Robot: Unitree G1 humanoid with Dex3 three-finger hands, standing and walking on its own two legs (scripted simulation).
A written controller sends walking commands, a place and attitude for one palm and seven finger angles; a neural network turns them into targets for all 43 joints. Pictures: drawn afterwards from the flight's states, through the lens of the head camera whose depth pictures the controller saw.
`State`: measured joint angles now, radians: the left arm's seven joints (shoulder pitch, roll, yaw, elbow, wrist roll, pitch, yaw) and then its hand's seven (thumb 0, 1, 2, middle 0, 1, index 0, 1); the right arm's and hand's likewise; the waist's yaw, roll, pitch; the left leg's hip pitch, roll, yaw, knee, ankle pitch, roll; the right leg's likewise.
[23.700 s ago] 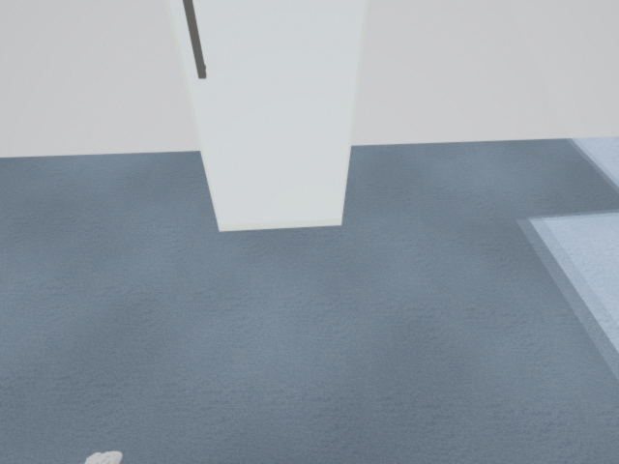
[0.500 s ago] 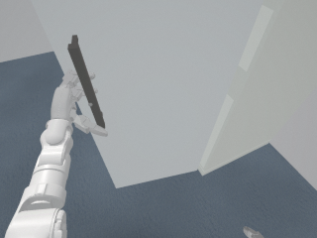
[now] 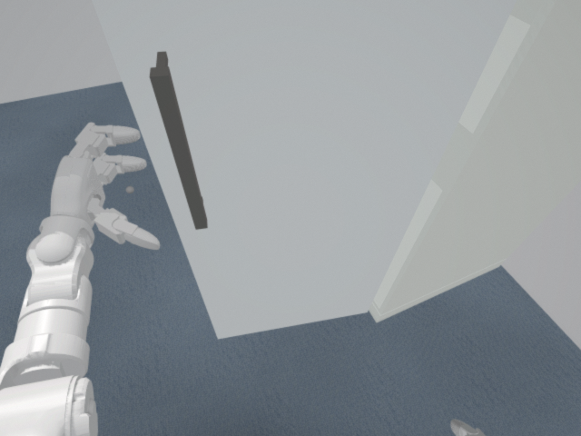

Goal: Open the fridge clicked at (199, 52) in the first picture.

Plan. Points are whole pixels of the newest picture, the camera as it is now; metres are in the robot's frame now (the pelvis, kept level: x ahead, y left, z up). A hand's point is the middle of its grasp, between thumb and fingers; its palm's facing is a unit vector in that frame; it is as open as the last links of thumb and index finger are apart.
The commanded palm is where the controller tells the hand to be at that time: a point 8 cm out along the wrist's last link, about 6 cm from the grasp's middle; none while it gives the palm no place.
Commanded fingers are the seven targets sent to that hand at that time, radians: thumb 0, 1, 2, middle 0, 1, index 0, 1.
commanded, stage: slip the hand off the handle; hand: left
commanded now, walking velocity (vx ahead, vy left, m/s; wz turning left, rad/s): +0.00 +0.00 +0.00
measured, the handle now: (184, 154) +0.46 +0.18 +0.13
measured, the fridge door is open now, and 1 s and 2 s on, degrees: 77 77 77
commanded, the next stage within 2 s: draw the hand back to the body in 0.74 s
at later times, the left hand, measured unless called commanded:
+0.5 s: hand (121, 241) +0.32 +0.22 +0.12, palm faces +0.11 -0.98 -0.17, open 14.7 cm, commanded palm +0.28 +0.27 +0.13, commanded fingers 0.00 -0.55 0.20 -0.25 -1.15 -0.25 -1.15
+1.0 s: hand (97, 263) +0.28 +0.23 +0.14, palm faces +0.28 -0.96 +0.05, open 14.7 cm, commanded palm +0.23 +0.26 +0.14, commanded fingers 0.00 -0.55 0.20 -0.25 -1.15 -0.25 -1.15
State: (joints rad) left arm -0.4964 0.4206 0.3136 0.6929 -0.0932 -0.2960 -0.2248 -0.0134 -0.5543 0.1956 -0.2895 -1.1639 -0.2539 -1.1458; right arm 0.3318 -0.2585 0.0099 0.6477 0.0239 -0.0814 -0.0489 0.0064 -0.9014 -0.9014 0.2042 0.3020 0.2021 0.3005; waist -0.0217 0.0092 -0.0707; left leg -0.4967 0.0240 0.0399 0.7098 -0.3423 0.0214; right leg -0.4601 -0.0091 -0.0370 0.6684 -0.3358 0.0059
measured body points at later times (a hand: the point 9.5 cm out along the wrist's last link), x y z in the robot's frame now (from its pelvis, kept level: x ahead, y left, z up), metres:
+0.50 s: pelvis -0.01 +0.00 +0.00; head +0.00 +0.00 +0.45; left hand +0.30 +0.27 +0.13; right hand +0.15 -0.23 -0.09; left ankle +0.01 +0.10 -0.72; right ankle +0.00 -0.13 -0.72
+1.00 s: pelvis +0.00 -0.02 +0.01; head -0.01 -0.03 +0.46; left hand +0.26 +0.28 +0.13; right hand +0.18 -0.24 -0.08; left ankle +0.01 +0.10 -0.72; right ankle +0.00 -0.13 -0.72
